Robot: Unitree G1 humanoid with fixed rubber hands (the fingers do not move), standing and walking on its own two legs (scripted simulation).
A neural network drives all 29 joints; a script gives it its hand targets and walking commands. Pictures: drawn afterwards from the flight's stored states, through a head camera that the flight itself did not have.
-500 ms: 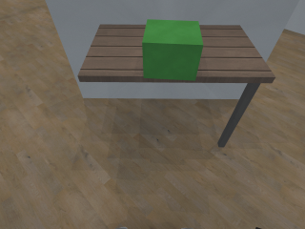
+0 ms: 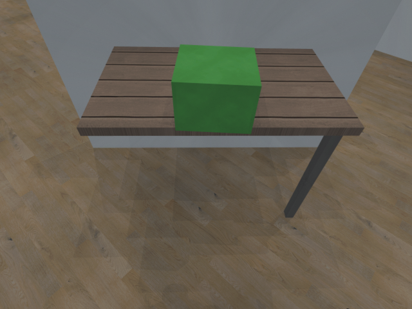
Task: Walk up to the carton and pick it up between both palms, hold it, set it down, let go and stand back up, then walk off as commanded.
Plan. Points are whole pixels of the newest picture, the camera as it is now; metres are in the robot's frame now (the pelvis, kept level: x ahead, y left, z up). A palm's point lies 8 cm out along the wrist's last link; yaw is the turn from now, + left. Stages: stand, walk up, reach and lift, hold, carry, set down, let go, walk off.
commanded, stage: walk up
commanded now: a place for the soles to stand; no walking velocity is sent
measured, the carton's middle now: (215, 88) +0.74 -0.04 +0.02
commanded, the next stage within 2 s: none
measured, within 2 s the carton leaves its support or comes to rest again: neither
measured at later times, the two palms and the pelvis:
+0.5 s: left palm (80, 285) +0.20 +0.25 -0.08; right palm (375, 303) +0.17 -0.36 -0.12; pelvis +0.13 -0.05 +0.00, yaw -1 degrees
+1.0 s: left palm (59, 263) +0.26 +0.33 -0.12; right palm (337, 261) +0.24 -0.28 -0.07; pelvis +0.21 +0.04 +0.02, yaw +0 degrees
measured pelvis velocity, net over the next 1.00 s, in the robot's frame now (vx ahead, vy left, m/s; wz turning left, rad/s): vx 0.21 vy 0.04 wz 0.00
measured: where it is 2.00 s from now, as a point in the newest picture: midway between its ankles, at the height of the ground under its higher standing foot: (204, 273)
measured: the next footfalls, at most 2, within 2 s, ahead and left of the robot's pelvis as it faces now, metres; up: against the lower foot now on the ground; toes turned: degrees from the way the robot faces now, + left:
right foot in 0.38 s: +0.27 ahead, -0.13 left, +0.00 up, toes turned +3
left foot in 0.90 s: +0.29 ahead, +0.12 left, +0.00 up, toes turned +4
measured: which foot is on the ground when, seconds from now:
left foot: down 0.00-0.38, up 0.40-0.88, down 0.90-1.00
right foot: up 0.00-0.36, down 0.38-0.90, up 0.92-1.00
